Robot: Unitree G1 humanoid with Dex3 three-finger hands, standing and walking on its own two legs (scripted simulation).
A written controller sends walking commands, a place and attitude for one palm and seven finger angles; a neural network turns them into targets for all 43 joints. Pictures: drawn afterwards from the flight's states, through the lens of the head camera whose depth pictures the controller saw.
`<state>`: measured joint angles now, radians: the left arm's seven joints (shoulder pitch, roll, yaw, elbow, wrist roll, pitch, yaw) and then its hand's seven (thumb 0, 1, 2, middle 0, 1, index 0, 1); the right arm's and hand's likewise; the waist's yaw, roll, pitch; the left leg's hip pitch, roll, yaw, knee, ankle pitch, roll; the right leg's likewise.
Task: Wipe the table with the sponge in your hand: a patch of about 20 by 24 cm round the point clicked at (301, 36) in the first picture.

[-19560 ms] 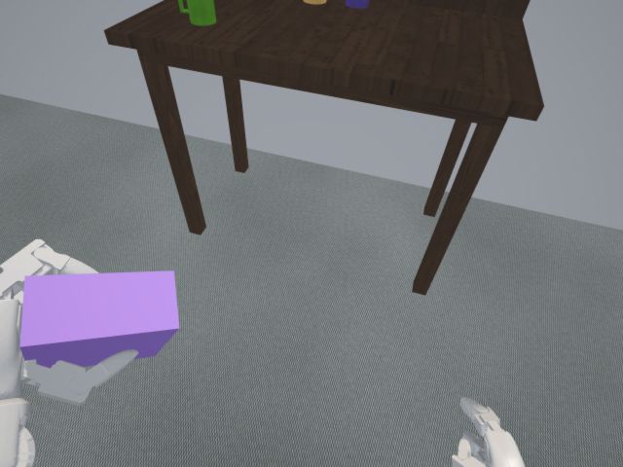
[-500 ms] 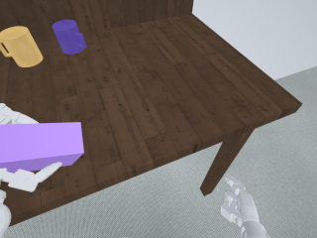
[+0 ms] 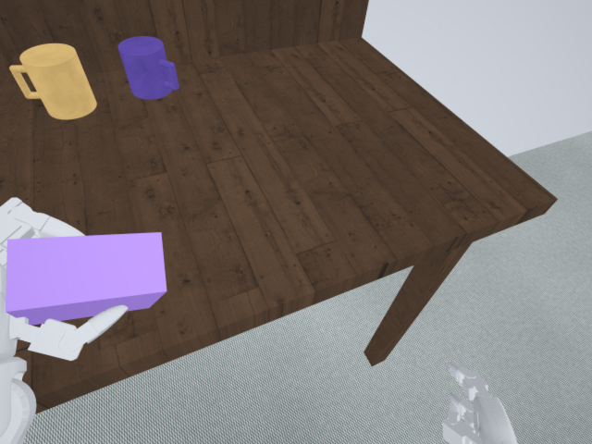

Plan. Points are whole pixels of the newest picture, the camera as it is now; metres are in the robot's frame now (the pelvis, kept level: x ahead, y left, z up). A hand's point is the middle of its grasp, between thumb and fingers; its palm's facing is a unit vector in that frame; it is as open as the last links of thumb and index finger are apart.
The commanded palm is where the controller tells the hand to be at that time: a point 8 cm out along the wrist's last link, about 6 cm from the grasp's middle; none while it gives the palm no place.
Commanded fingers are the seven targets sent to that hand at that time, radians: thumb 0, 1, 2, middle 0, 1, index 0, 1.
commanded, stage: come to a stop and stand still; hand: left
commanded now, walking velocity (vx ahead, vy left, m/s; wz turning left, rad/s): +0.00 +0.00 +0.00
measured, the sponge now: (113, 278) +0.24 +0.21 +0.15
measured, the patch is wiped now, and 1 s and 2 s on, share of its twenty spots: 0.00 0.00 0.00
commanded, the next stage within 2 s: look again from close up in 0.86 s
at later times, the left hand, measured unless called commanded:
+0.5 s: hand (16, 284) +0.22 +0.28 +0.17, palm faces +0.47 -0.83 -0.31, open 10.0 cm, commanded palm +0.16 +0.31 +0.18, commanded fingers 0.00 0.10 1.30 -1.20 -1.60 -1.20 -1.60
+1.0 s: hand (37, 278) +0.23 +0.27 +0.17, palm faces +0.48 -0.81 -0.33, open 10.0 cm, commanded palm +0.17 +0.29 +0.18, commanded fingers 0.00 0.10 1.30 -1.20 -1.60 -1.20 -1.60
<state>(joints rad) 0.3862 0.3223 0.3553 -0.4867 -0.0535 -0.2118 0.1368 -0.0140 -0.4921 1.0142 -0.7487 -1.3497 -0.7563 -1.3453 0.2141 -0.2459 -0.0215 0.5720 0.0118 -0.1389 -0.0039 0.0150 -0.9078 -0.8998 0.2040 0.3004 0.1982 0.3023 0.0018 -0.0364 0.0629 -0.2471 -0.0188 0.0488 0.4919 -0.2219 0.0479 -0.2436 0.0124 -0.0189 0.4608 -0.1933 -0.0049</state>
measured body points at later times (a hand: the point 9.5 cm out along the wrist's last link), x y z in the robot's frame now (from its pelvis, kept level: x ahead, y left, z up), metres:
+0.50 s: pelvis +0.01 +0.02 +0.00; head +0.01 +0.05 +0.45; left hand +0.19 +0.32 +0.19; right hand +0.20 -0.17 -0.06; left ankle +0.03 +0.09 -0.74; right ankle +0.03 -0.11 -0.74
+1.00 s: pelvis +0.02 +0.00 +0.01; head +0.04 +0.02 +0.45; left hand +0.20 +0.31 +0.19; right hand +0.22 -0.21 -0.07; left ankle +0.03 +0.09 -0.74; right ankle +0.03 -0.11 -0.74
